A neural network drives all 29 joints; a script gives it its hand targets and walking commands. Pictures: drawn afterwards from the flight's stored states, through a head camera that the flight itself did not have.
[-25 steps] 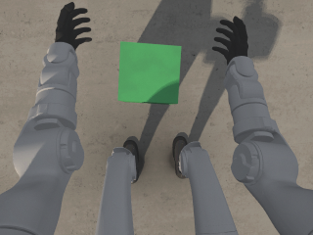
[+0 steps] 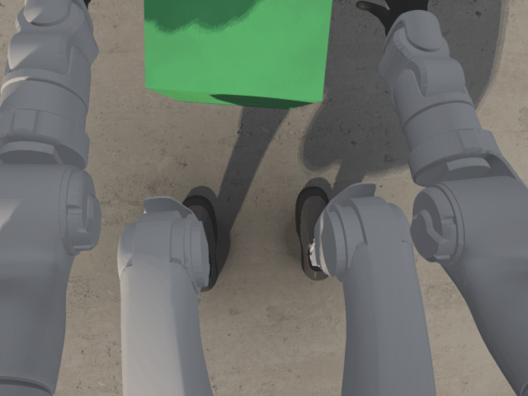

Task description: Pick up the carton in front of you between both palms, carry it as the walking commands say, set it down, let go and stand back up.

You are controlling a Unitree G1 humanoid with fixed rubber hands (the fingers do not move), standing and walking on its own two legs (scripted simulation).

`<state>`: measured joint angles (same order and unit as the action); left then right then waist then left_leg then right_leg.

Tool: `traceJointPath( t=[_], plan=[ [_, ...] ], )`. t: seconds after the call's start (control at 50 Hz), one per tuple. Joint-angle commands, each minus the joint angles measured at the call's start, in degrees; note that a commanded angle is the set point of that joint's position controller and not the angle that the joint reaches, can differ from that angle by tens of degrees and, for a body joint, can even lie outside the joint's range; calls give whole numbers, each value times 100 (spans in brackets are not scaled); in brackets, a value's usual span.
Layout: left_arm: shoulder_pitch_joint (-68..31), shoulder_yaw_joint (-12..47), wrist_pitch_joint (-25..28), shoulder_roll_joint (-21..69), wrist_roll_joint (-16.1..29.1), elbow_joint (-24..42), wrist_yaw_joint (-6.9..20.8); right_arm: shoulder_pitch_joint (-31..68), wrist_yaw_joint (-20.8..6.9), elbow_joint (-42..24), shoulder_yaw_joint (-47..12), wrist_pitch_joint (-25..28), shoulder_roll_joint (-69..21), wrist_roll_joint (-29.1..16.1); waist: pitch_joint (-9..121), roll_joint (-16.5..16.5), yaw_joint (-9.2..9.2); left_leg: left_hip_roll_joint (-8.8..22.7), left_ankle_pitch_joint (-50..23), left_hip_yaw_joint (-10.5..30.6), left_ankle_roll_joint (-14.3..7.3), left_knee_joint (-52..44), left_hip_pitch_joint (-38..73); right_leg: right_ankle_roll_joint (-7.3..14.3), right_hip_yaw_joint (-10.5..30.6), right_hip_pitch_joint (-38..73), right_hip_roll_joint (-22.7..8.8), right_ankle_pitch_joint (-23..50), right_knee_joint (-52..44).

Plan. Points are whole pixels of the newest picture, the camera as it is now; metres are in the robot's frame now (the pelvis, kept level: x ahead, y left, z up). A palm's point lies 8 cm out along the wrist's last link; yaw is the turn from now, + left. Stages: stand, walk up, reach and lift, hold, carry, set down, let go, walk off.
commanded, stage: reach and lift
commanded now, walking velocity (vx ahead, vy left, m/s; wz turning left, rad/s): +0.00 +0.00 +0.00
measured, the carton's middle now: (238, 32) +0.54 +0.03 -0.28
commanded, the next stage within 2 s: none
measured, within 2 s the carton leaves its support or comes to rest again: leaves its support in 0.96 s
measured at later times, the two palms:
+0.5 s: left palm (102, 3) +0.55 +0.20 -0.21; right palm (377, 25) +0.53 -0.15 -0.20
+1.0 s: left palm out of the picture +0.56 +0.17 -0.20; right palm (364, 7) +0.54 -0.13 -0.19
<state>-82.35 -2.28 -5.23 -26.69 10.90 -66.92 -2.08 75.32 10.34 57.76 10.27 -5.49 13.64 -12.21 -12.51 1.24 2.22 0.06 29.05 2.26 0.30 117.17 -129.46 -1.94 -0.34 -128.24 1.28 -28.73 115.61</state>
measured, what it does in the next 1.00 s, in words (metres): stands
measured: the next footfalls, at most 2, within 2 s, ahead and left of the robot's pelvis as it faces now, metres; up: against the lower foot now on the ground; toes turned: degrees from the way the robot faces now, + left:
none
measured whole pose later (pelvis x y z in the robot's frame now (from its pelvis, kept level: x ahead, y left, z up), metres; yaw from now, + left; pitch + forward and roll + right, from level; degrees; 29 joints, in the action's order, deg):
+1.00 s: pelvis +0.01 +0.01 -0.05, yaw -1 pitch +38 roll -3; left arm -86.5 0.0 -7.5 -20.6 7.1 -68.5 -5.3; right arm 81.1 10.7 61.4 15.8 -7.0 10.2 -7.8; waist -16.4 3.1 1.5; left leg 0.5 31.3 1.7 -1.0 127.1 -133.6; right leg -3.9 0.8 -132.1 3.0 -30.6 124.9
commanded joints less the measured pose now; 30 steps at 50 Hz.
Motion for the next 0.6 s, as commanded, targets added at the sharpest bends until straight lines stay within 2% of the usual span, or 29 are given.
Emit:
traceJointPath(
  t=[0.0,0.06,0.18,0.22,0.3,0.36,0.46,0.58],
  plan=[
    [-1864,28,228,-735,17,-69,-4,1665,-50,68,125,236,734,63,5827,-403,22,51,-319,-129,9,-762,3023,-150,-222,3023,19,502,-620],
    [-2094,164,350,-818,108,-144,-41,1892,-70,172,76,366,828,-11,5913,-398,-6,68,-665,-80,31,-509,3171,-159,-234,3045,3,810,-340],
    [-2275,536,523,-905,453,369,-186,1821,21,-71,-403,571,714,-501,7301,-522,-33,36,-1893,-107,64,-29,4215,-179,-332,3571,53,1867,101],
    [-2163,613,518,-786,481,525,-200,1585,11,4,-563,569,503,-658,7214,-595,-123,-3,-1987,-104,51,-17,4167,-170,-321,3423,88,1913,151],
    [-1848,534,515,-577,335,661,-183,1167,-28,45,-496,576,276,-595,6961,-776,-103,-31,-2195,-85,82,-29,4353,-168,-362,2931,193,1891,96],
    [-1593,398,478,-469,200,399,-197,1090,-20,122,-332,591,361,-454,6479,-844,-114,-37,-1969,-57,88,-128,4128,-174,-359,2509,197,1624,53],
    [-1521,277,473,-272,48,74,-136,1224,-52,249,-84,614,378,-129,5584,-585,-20,-41,-1321,0,44,-267,3254,-180,-285,2265,175,1199,-50],
    [-1980,727,518,283,259,7,-76,1694,-50,249,-281,679,-103,-152,5516,-498,19,-78,-968,-6,-7,-385,3076,-146,-292,2576,219,1070,-85]
  ],
)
